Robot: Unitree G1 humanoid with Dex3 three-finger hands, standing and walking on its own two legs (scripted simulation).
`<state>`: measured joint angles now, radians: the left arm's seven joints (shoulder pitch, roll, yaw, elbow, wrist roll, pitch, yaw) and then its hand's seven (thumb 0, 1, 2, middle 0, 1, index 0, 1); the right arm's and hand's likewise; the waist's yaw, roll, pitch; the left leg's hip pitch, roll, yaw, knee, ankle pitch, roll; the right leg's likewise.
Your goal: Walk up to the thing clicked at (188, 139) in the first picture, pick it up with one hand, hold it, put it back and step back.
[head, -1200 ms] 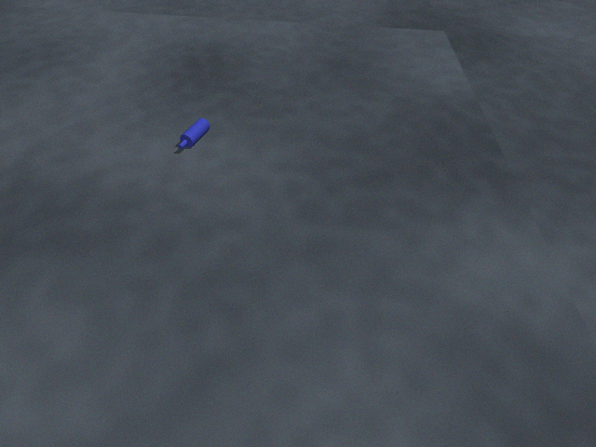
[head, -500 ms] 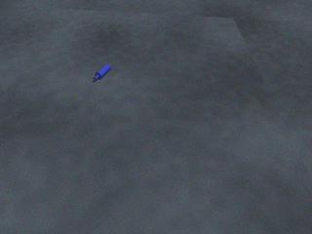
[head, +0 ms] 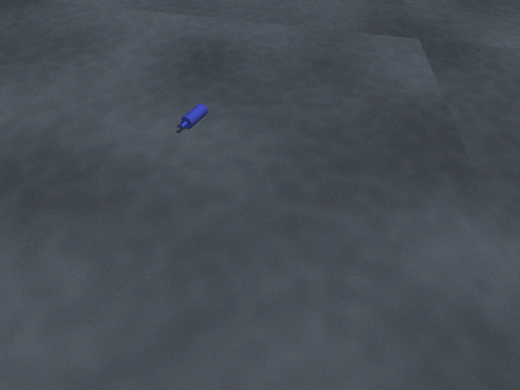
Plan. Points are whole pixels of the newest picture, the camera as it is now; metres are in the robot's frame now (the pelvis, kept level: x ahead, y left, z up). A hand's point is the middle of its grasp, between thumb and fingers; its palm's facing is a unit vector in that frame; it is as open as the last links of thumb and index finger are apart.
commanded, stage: walk up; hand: left
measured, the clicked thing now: (192, 117) +1.84 +0.37 -0.74
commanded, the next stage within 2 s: none
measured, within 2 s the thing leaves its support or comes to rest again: neither
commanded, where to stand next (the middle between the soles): +1.89 -0.10 m, yaw +60 degrees
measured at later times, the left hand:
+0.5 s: hand (46, 351) +0.24 +0.37 -0.15, palm faces +0.22 -0.95 -0.22, open 7.4 cm
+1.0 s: hand (90, 262) +0.42 +0.35 -0.14, palm faces +0.55 -0.76 -0.35, open 7.4 cm
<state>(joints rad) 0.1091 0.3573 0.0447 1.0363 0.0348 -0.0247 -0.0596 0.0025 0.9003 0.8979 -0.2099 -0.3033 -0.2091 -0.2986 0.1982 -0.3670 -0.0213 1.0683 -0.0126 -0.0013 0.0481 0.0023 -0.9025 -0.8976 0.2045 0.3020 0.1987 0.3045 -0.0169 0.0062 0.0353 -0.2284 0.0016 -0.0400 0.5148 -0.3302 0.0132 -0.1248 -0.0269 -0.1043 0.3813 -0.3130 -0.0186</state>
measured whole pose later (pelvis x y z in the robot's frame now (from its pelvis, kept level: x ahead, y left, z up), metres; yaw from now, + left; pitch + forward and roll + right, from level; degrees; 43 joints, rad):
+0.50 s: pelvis +0.18 +0.09 +0.00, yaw +18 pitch -2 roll +0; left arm 0.09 0.45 0.05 0.89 0.03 0.00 -0.15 0.00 0.91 0.90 -0.20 -0.30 -0.20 -0.30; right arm 0.34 -0.40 -0.02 0.97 0.01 -0.08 0.03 0.00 -0.90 -0.90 0.21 0.30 0.20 0.30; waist -0.01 -0.13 0.02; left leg -0.15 -0.01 0.02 0.42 -0.24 0.03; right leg -0.54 -0.09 0.05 1.03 -0.28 0.01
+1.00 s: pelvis +0.52 +0.08 -0.01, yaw +33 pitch -1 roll +1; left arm 0.22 0.40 0.08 0.88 0.03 -0.04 -0.09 0.00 0.90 0.90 -0.21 -0.30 -0.21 -0.30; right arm 0.25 -0.46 -0.03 0.88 0.00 -0.10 0.00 0.00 -0.90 -0.90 0.20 0.30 0.20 0.30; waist 0.09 0.00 0.05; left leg -0.59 0.04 0.04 1.05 -0.28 0.06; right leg -0.16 -0.04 -0.15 0.49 -0.33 -0.03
